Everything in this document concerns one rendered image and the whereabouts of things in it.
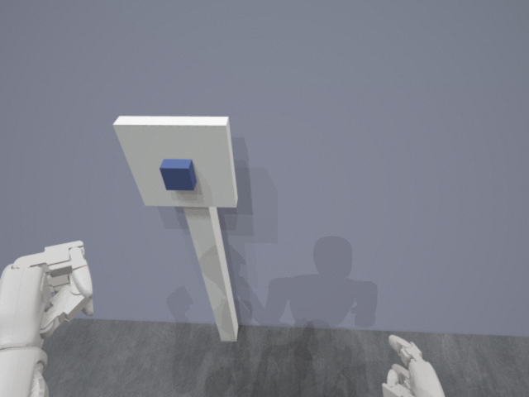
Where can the button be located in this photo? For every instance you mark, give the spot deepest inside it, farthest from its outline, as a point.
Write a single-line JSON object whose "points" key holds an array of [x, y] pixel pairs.
{"points": [[178, 174]]}

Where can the right robot hand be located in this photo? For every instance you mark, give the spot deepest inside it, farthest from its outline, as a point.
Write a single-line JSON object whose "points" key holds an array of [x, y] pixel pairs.
{"points": [[420, 380]]}

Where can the left robot hand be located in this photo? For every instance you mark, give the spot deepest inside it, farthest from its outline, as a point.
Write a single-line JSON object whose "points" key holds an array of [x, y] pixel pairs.
{"points": [[25, 292]]}

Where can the panel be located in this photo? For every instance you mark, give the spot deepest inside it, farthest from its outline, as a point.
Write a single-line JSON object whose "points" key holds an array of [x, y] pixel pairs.
{"points": [[146, 142]]}

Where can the robot left forearm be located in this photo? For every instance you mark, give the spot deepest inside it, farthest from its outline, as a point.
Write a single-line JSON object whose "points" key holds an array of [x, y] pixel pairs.
{"points": [[21, 371]]}

